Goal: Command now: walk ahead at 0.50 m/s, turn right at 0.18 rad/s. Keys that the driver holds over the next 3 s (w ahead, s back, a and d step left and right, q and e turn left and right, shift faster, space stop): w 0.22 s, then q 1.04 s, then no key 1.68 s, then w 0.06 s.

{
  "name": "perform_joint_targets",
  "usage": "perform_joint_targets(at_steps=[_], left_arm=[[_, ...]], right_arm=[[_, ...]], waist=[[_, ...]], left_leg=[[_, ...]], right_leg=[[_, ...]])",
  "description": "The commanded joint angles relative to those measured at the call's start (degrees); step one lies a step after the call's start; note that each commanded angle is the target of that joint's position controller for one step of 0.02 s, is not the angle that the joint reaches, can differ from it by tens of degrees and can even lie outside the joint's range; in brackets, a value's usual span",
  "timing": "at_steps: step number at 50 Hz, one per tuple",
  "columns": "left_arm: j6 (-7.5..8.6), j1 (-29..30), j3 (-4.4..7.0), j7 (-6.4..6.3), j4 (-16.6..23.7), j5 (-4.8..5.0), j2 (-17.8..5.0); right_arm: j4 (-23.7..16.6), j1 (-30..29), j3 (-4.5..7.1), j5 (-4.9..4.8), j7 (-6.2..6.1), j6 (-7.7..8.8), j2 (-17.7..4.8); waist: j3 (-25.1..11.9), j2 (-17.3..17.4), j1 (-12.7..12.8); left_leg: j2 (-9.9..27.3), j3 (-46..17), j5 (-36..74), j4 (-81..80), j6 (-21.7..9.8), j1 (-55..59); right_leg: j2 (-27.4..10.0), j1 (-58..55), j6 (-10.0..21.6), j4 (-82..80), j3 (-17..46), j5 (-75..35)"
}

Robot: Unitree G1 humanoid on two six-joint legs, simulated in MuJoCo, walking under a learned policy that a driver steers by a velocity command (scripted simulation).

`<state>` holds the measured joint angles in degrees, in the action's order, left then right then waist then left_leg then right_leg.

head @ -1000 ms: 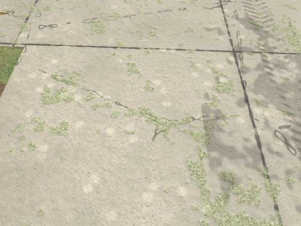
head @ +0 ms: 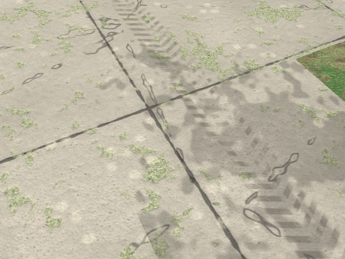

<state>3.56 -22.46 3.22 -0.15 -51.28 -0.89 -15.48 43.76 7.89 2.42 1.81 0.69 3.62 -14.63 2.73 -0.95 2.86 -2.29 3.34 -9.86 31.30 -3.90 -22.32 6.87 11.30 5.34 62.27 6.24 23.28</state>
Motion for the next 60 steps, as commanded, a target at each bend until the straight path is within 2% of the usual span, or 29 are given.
perform_joint_targets(at_steps=[1, 3, 5, 11, 14, 16, 18, 20, 21, 22, 23, 24, 25, 26, 27, 31, 34, 39, 41, 42, 43, 44, 45, 46, 48, 50, 52, 57, 60], left_arm=[[0.24, 0.53, 0.63, 0.8, 4.07, -0.77, -4.79], [-0.69, -0.25, 0.26, 1.5, 3.92, -1.26, -3.69], [-1.13, 1.08, -0.03, 1.9, 4.2, -1.59, -3.01], [-1.03, 16.4, -1.55, 2.68, 8.84, -1.34, -1.07], [-0.54, 20.23, -2.45, 2.29, 9.59, -0.95, 0.55], [-0.09, 20.22, -2.42, 1.6, 9.27, -0.73, -0.01], [0.4, 17.9, -1.93, 0.81, 8.53, -0.71, -1.86], [1.58, 9.42, -1.01, -0.22, 5.8, -1.34, -4.4], [2.38, 3.31, -0.11, -0.91, 4.9, -2.59, -8.17], [1.72, 1.2, 0.95, -0.8, 6.02, -2.63, -12.09], [0.37, 1.13, 1.07, -0.37, 6.78, 0.32, -9.87], [-0.11, 4.9, 0.16, -0.45, 7.66, 0.64, -6.26], [-0.32, 9.17, -0.72, -0.88, 8.27, 0.37, -3.29], [-0.43, 11.07, -1.14, -1.45, 8.34, 0.24, -2.07], [-0.58, 11.85, -1.1, -1.94, 8.22, 0.29, -2.19], [-0.54, 13.28, -0.47, -2.11, 8.59, -0.55, -3.54], [-1.28, 13.4, -0.11, -2.09, 8.5, -0.84, -4.08], [-2.86, 11.39, 1.22, -1.44, 8.19, -1.11, -7.31], [-3.44, 11.42, 1.77, -1.22, 8.12, -0.88, -8.56], [-3.82, 11.64, 2.01, -1.15, 8.09, -0.61, -8.9], [-4.36, 9.8, 2.16, -0.92, 7.41, -0.81, -8.12], [-5.03, 7.32, 1.59, -0.34, 7.77, -0.91, -4.5], [-5.7, 11.52, 0.97, -1.12, 11.58, -0.42, -3.16], [-6.28, 15.03, 1.11, -1.28, 11.8, -0.78, -4.57], [-5.79, 11.9, 1.36, -0.76, 10.19, 0.31, -4.5], [-5.34, 9.28, 1.97, -0.43, 8.73, -1.11, -5.89], [-5.43, 9.81, 1.83, -0.27, 9.28, -0.73, -5.03], [-5.89, 13.34, 1.13, -0.81, 11.72, -0.2, -4.24], [-5.55, 13.94, 0.78, -1.05, 12.9, 0.14, -4.19]], right_arm=[[-0.18, 6.47, 1.42, -0.31, -0.04, 0.69, -4.78], [1.79, 8.45, 1.14, -0.79, 0.05, 1.58, -4.62], [3.23, 10.83, 1.24, -1.34, 0.31, 2.38, -5.18], [6.1, 16.28, 1.12, -1.67, 0.37, 2.19, -5.47], [7.72, 18.91, 0.85, -1.62, 0.03, 1.91, -5.68], [8.51, 20.13, 0.84, -1.4, -0.23, 1.48, -6.25], [8.03, 18.41, 1.13, -1.36, -0.64, 1.06, -7.19], [6.97, 15.43, 1.42, -2.3, -0.91, 0.7, -7.74], [4.84, 15.33, 0.95, -3.16, -1.04, 0.94, -5.88], [3.91, 23.52, -0.22, -4.66, -1.66, 0.41, 0.53], [5.55, 24.58, 1.11, -3.6, -2.68, -1.21, -4.7], [5.61, 21.59, 1.83, -2.35, -2.61, -2.19, -5.67], [4.97, 18.44, 1.89, -1.5, -2.11, -2.72, -4.85], [4.51, 16.58, 2.05, -0.91, -1.55, -3.41, -4.31], [4.35, 16.7, 2.16, -0.36, -1.0, -4.39, -3.8], [3.13, 16.16, 2.5, -0.41, -0.45, -6.85, -2.85], [0.66, 11.33, 2.2, -0.15, 0.4, -7.95, -2.81], [-2.97, 6.37, 1.91, -0.63, 1.49, -8.09, -3.93], [-3.81, 6.61, 1.92, -0.9, 1.65, -7.65, -4.02], [-3.48, 8.54, 1.99, -0.93, 1.64, -7.22, -4.02], [-2.76, 10.62, 2.32, -0.77, 1.39, -6.6, -5.21], [-3.34, 11.08, 3.16, -0.14, 0.61, -5.83, -9.82], [-4.65, 10.67, 5.14, -0.07, 0.07, -5.83, -17.79], [-3.69, 12.21, 5.06, 0.07, -0.7, -5.94, -15.13], [-5.13, 4.31, 3.74, -0.54, -1.04, -6.06, -11.17], [-6.55, 1.92, 3.12, -1.23, -0.9, -5.65, -8.89], [-6.32, 4.33, 3.21, -1.62, -0.57, -5.24, -8.96], [-5.92, 8.64, 3.91, -1.12, -0.79, -5.43, -10.42], [-6.42, 8.29, 4.33, -0.79, -0.45, -5.75, -11.49]], waist=[[-2.26, 2.66, -2.56], [-2.83, 5.78, -1.38], [-2.7, 5.81, -1.14], [0.74, 5.15, -4.15], [0.82, 5.12, -5.11], [-0.85, 6.27, -5.31], [-1.91, 7.44, -3.93], [-5.22, 5.08, 0.38], [-11.59, 0.51, 1.82], [-21.98, -11.91, -0.69], [-26.3, -8.04, 0.49], [-19.51, -4.08, -1.05], [-12.97, -3.88, -2.38], [-8.66, -5.23, -3.38], [-6.98, -6.62, -4.44], [-7.62, -5.43, -6.18], [-6.1, -7.01, -5.16], [-6.68, -6.93, -2.9], [-6.63, -6.52, -3.31], [-6.7, -5.14, -4.46], [-5.72, -0.77, -4.94], [-3.55, 13.75, -4.25], [1.37, 20.08, -5.37], [1.46, 11.61, -6.26], [0.45, 8.79, -1.58], [-3.67, 8.54, -1.14], [-5.67, 6.07, -1.95], [-4.96, 8.18, -4.88], [-5.14, 8.27, -5.26]], left_leg=[[17.3, -23.9, 1.92, -18.41, -8.01, 16.38], [14.92, -18.3, 9.29, -19.88, -7.14, 14.18], [14.47, -15.56, 12.85, -21.18, -7.82, 14.77], [11.66, -8.59, 16.77, -24.41, -7.05, 16.96], [10.44, -6.0, 35.56, -19.25, -5.64, 16.69], [10.62, -6.74, 41.54, -14.89, -4.79, 18.67], [10.92, -9.18, 42.11, -10.23, -3.86, 20.1], [8.35, -9.63, 38.29, 0.79, -1.69, 18.46], [5.76, -8.73, 21.73, 12.23, -0.17, 10.16], [-1.72, -3.74, -23.37, 30.31, 1.2, -2.98], [-1.9, -5.24, -29.81, 38.07, 0.96, -4.99], [0.33, -6.3, -26.09, 40.12, 1.41, -6.7], [2.18, -5.78, -22.19, 38.57, 2.15, -7.87], [3.46, -5.59, -19.2, 37.1, 3.09, -7.37], [3.89, -4.99, -16.95, 36.46, 4.04, -5.01], [3.49, -3.29, -13.5, 35.14, 5.0, -2.45], [4.87, -2.21, -10.47, 26.81, 4.66, -2.59], [4.07, 1.01, -13.37, 15.1, 3.02, 2.93], [3.48, 1.96, -12.95, 8.64, 1.75, 6.26], [2.58, 2.41, -10.18, 2.58, 0.77, 10.57], [2.9, -1.08, -7.3, -5.02, -0.26, 14.0], [15.01, -19.04, -5.87, -16.67, -2.79, 15.5], [25.45, -34.64, 5.58, -19.32, -10.7, 9.79], [22.98, -29.67, 7.17, -17.98, -12.09, 8.22], [15.12, -20.54, 4.7, -16.65, -8.46, 7.53], [12.25, -17.65, 13.91, -14.24, -8.16, 11.29], [12.52, -18.49, 18.25, -12.89, -8.84, 14.65], [13.23, -23.93, 14.57, -11.76, -10.48, 18.38], [12.67, -26.52, 14.93, -10.44, -10.59, 16.01]], right_leg=[[-6.64, 19.24, -0.62, 6.31, 0.84, -5.11], [-7.49, 16.72, -1.41, 3.29, -0.54, -5.87], [-8.44, 18.94, -2.08, 1.37, -2.24, -7.02], [-11.65, 25.7, -4.55, -14.44, -7.42, -18.44], [-8.74, 19.5, -5.21, -23.88, -9.81, -21.63], [-6.66, 16.1, -4.87, -26.81, -9.5, -22.36], [-5.69, 12.24, -3.8, -30.21, -7.78, -20.53], [-5.98, 0.56, -2.08, -39.49, -7.03, -27.86], [-15.61, -13.02, 0.01, -36.45, -0.26, -47.98], [-34.63, -28.64, 8.24, -30.76, 14.24, -76.17], [-34.92, -25.72, 11.6, -32.11, 16.26, -74.84], [-31.46, -18.66, 10.4, -35.39, 11.29, -65.65], [-28.1, -11.85, 8.4, -38.82, 7.0, -56.8], [-25.7, -6.35, 7.07, -41.76, 3.42, -51.69], [-24.2, -1.61, 6.5, -43.9, 0.49, -47.56], [-23.81, 4.48, 7.91, -46.5, -4.88, -37.04], [-23.61, 5.89, 7.19, -48.57, -6.97, -20.91], [-26.11, 4.89, 6.2, -46.96, -8.16, -11.77], [-26.59, 4.77, 4.48, -44.46, -9.03, -10.54], [-25.86, 6.52, 2.31, -41.51, -10.79, -10.06], [-23.88, 9.3, -1.28, -35.91, -13.3, -7.78], [-17.04, 17.04, -6.13, -20.69, -19.19, 2.89], [-7.46, 26.71, -8.45, -12.37, -14.34, 12.95], [-9.23, 25.1, -8.17, -4.52, -7.7, 9.5], [-9.27, 23.18, -7.2, -3.68, -5.13, -0.61], [-8.0, 21.86, -6.93, -0.66, -5.84, -3.72], [-7.66, 22.16, -7.39, -0.86, -5.36, -3.36], [-7.0, 22.43, -7.8, -10.64, -4.16, -0.73], [-5.7, 17.81, -7.08, -16.05, -4.1, 0.89]])
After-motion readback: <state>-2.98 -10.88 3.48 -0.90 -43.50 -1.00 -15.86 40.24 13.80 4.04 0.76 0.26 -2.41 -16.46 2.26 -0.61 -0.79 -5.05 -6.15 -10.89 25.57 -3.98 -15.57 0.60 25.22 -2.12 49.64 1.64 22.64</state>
